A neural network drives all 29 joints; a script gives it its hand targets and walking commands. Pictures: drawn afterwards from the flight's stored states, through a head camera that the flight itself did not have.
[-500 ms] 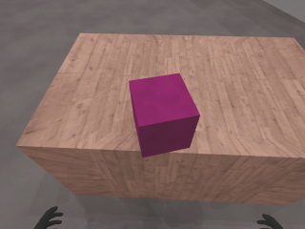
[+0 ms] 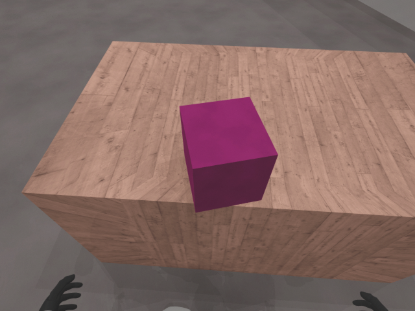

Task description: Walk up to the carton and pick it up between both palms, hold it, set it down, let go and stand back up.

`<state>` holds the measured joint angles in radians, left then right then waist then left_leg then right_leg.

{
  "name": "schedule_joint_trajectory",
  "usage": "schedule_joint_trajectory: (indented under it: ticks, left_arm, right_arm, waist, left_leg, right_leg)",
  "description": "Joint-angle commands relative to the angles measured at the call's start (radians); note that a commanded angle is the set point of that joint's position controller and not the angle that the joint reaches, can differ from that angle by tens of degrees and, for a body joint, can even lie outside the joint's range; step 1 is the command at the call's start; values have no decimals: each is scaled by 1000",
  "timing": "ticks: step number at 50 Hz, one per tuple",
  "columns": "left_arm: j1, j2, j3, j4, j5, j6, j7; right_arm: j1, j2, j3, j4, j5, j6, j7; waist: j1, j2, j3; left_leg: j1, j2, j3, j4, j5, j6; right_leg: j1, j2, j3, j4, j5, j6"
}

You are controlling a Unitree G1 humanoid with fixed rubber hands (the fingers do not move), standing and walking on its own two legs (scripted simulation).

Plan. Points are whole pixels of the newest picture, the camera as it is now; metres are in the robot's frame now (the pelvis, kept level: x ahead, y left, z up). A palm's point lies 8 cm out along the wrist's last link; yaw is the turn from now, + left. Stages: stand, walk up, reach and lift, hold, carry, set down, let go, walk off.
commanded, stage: walk up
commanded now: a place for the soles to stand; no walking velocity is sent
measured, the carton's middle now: (222, 155) +0.45 +0.00 -0.01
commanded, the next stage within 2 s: none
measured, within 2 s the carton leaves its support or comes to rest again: neither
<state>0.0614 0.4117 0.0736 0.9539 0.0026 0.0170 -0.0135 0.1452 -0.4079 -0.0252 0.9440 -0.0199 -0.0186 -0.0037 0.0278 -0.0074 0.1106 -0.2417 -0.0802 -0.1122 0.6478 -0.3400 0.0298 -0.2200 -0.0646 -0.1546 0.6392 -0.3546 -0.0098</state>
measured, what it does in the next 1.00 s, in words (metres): steps on the spot: left foot, then right foot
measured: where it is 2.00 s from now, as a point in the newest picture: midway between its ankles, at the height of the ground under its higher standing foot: outside the picture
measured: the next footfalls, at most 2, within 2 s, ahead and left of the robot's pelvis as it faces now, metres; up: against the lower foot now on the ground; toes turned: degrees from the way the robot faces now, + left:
left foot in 0.44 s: +0.13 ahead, +0.16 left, +0.00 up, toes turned -3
right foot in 0.70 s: +0.12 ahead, -0.09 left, +0.00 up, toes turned -8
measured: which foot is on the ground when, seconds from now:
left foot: down 0.00-0.18, up 0.20-0.42, down 0.44-1.00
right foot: down 0.00-0.46, up 0.48-0.68, down 0.70-1.00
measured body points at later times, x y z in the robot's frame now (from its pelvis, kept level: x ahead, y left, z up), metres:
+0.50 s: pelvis +0.04 +0.04 +0.00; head +0.06 +0.04 +0.45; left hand +0.05 +0.40 -0.10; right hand +0.20 -0.28 -0.09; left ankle +0.09 +0.16 -0.73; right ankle +0.00 -0.11 -0.70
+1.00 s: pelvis +0.07 +0.03 +0.00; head +0.08 +0.03 +0.45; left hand +0.21 +0.35 -0.10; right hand +0.15 -0.28 -0.11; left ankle +0.09 +0.16 -0.72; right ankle +0.08 -0.09 -0.72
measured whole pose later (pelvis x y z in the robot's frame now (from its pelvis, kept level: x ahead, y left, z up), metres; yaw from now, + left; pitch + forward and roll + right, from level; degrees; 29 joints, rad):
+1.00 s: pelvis +0.07 +0.03 +0.00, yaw -5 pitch -4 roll +0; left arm 0.13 0.41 0.04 0.92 0.00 -0.02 -0.01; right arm 0.15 -0.38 -0.02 0.96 -0.01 -0.04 0.00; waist 0.01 0.00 0.09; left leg -0.25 0.03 0.01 0.63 -0.32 -0.02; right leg -0.26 0.01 0.03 0.63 -0.31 0.00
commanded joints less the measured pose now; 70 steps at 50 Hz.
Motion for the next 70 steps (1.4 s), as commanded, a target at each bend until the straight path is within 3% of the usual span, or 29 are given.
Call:
schedule_joint_trajectory:
  ticks: [1,3,6,9,10,11,12,13,16,20,22,23,24,25,26,28,31,35,36,37,38,39,42,44,45,47,49,51,70]
  left_arm:
    - [-44,149,24,-80,-14,-3,7]
    - [-3,152,16,-49,-9,-15,8]
    - [-4,210,26,-20,5,-39,7]
    - [-46,206,20,-21,-3,-41,9]
    - [131,280,57,-20,14,-67,11]
    - [204,318,82,-11,25,-83,18]
    - [232,330,97,-24,28,-95,23]
    - [206,317,103,-49,23,-101,26]
    - [161,279,100,-99,25,-117,18]
    - [144,253,74,-144,23,-98,-11]
    - [148,184,33,-181,13,-75,-5]
    - [169,129,10,-200,6,-69,-5]
    - [198,158,21,-198,-6,-57,6]
    - [225,212,35,-166,-15,-45,17]
    - [243,219,40,-150,-20,-46,20]
    - [311,230,48,-131,-8,-55,17]
    - [327,202,48,-112,8,-52,5]
    - [358,177,59,-88,25,-61,12]
    - [344,199,62,-102,34,-71,16]
    - [267,304,68,-142,37,-83,18]
    - [213,310,65,-144,28,-86,13]
    - [188,291,53,-144,22,-87,17]
    - [101,214,24,-152,2,-66,16]
    - [125,163,10,-134,-11,-44,14]
    - [146,172,13,-116,-11,-37,16]
    - [141,179,18,-79,-9,-43,9]
    - [92,203,15,-57,-5,-54,5]
    - [40,200,6,-42,-6,-55,4]
    - [-74,161,-13,85,-10,-48,5]
  right_arm:
    - [-38,-251,-41,-76,-2,-25,-12]
    - [-89,-223,-31,-85,0,-28,-20]
    - [-88,-169,-17,-63,14,-19,-14]
    - [-56,-168,-23,-30,15,-15,-10]
    - [-42,-206,-56,-93,-14,-8,26]
    - [-93,-186,-53,-113,-22,-1,43]
    - [-117,-198,-62,-133,-28,2,47]
    - [-104,-206,-65,-138,-22,1,53]
    - [-71,-208,-77,-161,-16,-6,79]
    - [-29,-154,-76,-149,-7,-17,74]
    - [98,-168,-97,-110,-23,-25,53]
    - [145,-253,-109,-124,-25,-34,37]
    - [153,-334,-123,-142,-9,-40,31]
    - [116,-332,-129,-152,5,-42,24]
    - [84,-309,-124,-167,10,-40,12]
    - [13,-259,-109,-193,10,-38,7]
    - [0,-252,-104,-202,-11,-32,13]
    - [-47,-215,-83,-221,3,-9,14]
    - [-10,-160,-64,-216,11,-4,11]
    - [-58,-117,-59,-227,21,1,5]
    - [-54,-182,-73,-193,23,7,-6]
    - [-15,-185,-75,-165,25,3,-5]
    - [93,-167,-67,-87,13,-26,-9]
    - [-15,-245,-68,-104,0,-41,-5]
    - [-46,-247,-60,-107,3,-46,0]
    - [-88,-229,-43,-87,7,-46,0]
    - [-85,-192,-30,-53,16,-40,-3]
    - [-74,-186,-28,-27,18,-39,-3]
    - [-140,-163,-12,93,18,-34,-5]
  waist:
    - [7,157,-93]
    - [25,151,-109]
    - [5,34,-138]
    - [-20,-17,-153]
    - [20,-24,-192]
    - [68,-91,-120]
    - [75,-70,-36]
    - [61,-40,3]
    - [21,-66,18]
    - [-13,-149,-34]
    - [-73,-49,-83]
    - [-103,181,-124]
    - [-92,232,-174]
    - [-77,119,-150]
    - [-53,90,-101]
    - [-16,129,-65]
    - [-33,215,-59]
    - [22,162,-90]
    - [17,39,-80]
    - [14,-211,-47]
    - [5,-126,-39]
    - [-17,-130,-59]
    - [-74,-133,-104]
    - [-9,82,-92]
    - [13,92,-90]
    - [34,84,-96]
    - [5,54,-86]
    - [-16,43,-103]
    - [-25,-11,-146]
  left_leg:
    - [-65,267,-453,-288,367,178]
    - [-33,251,-387,-256,437,161]
    - [-39,111,-146,-169,325,29]
    - [46,91,-90,-148,323,17]
    - [-97,51,-10,-30,30,50]
    - [-302,33,19,138,-169,34]
    - [-428,78,-7,299,-221,12]
    - [-466,108,-41,348,-193,-1]
    - [-389,179,-8,215,-118,-24]
    - [-13,105,155,-77,32,-32]
    - [238,60,149,-191,204,-20]
    - [294,265,-180,-321,106,48]
    - [186,473,-467,-376,66,224]
    - [133,491,-417,-354,82,280]
    - [89,467,-348,-341,109,280]
    - [36,397,-197,-297,95,234]
    - [-61,356,-85,-275,70,203]
    - [-229,326,-35,-111,37,113]
    - [-254,278,11,-4,-18,55]
    - [-268,105,142,173,-179,-20]
    - [-195,132,60,274,-268,-27]
    - [-178,143,42,260,-249,-20]
    - [50,127,80,-110,34,0]
    - [-17,302,-233,-248,55,95]
    - [-50,354,-255,-253,109,137]
    - [-109,298,-149,-230,144,97]
    - [-77,198,-23,-207,123,16]
    - [3,173,20,-208,154,2]
    - [162,210,68,-347,248,-14]
  right_leg:
    - [31,37,156,22,-84,-18]
    - [52,9,204,-78,-12,-35]
    - [177,-113,250,-227,290,-92]
    - [144,-148,262,-260,376,-103]
    - [310,-181,308,-277,67,-147]
    - [367,-301,478,-364,-87,-231]
    - [342,-403,591,-423,-129,-298]
    - [314,-413,590,-433,-125,-312]
    - [253,-316,422,-422,-19,-245]
    - [4,-183,187,-250,347,-180]
    - [-149,-84,113,-43,352,-101]
    - [-277,28,51,188,154,-33]
    - [-275,90,162,404,-259,-21]
    - [-271,59,271,521,-274,-30]
    - [-292,57,287,567,-239,-36]
    - [-288,7,270,462,-171,-21]
    - [-163,21,182,235,-152,-3]
    - [98,73,134,-62,30,-34]
    - [91,-13,299,-207,-21,-68]
    - [-78,-246,690,-389,-104,-184]
    - [-117,-280,689,-342,-2,-263]
    - [-74,-261,619,-264,153,-272]
    - [-114,-137,379,-105,394,-154]
    - [-120,32,236,51,106,-29]
    - [-74,39,211,45,-23,-25]
    - [38,8,247,-76,74,-47]
    - [39,-43,324,-150,218,-81]
    - [24,-60,326,-172,296,-84]
    - [84,-46,312,-330,365,-30]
